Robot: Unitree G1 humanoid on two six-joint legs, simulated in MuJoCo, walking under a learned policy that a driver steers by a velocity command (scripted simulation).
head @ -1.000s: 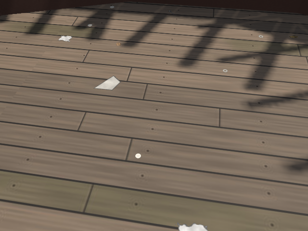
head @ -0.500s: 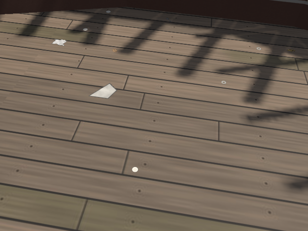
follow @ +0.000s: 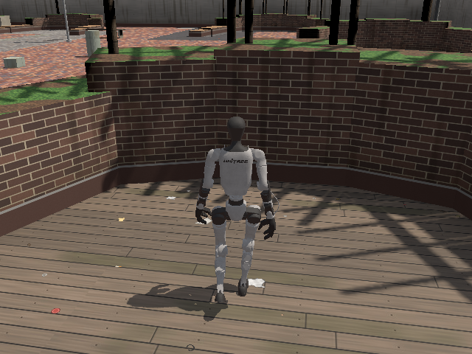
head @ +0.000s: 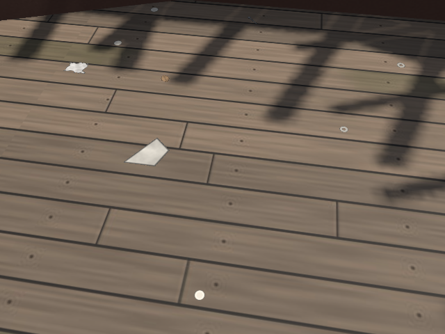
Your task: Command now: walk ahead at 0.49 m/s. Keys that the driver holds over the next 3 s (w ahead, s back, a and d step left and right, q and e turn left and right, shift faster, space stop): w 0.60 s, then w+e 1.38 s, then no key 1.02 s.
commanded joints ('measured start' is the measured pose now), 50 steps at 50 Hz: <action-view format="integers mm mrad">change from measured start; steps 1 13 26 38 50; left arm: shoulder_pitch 122 386 305 18 192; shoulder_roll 34 67 85 25 100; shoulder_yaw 2 -18 -1 -6 30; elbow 20 87 24 -79 -67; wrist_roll -4 -8 -11 5 25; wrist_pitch -22 -46 -31 31 10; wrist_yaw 4 18 17 -22 -15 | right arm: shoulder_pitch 1 -390 -86 17 50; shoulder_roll -70 -43 -180 -106 -191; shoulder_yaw -23 -9 -70 -30 -48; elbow -71 -217 -130 -69 -69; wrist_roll -22 -6 1 -4 -9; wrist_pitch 0 40 14 -36 -1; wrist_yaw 9 35 14 -4 -37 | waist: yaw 2 62 -41 17 141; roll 0 -75 30 37 67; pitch -3 39 -151 35 -157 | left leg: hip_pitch -300 -394 355 116 282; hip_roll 100 88 377 197 254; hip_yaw -54 88 -474 32 225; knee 62 -479 -933 -1084 -410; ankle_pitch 93 382 91 469 1068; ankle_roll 3 -68 216 51 5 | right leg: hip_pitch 187 306 -276 -299 183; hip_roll -329 -220 -89 -159 17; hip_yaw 451 174 198 146 -3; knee -401 -420 783 343 -55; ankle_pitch -64 439 -184 164 2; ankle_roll -118 -33 24 84 -96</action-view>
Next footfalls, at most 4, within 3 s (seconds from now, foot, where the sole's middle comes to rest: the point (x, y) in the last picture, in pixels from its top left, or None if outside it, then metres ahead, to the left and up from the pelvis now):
0.44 left None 0.43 0.10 -0.76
1.00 right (256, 255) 0.71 -0.08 -0.76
1.56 left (243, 166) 1.07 -0.06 -0.76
2.08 right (332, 155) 1.12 -0.40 -0.76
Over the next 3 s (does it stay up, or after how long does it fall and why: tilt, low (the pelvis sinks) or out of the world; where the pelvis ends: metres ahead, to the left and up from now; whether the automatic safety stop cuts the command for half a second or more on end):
stays up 1.17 -0.33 0.02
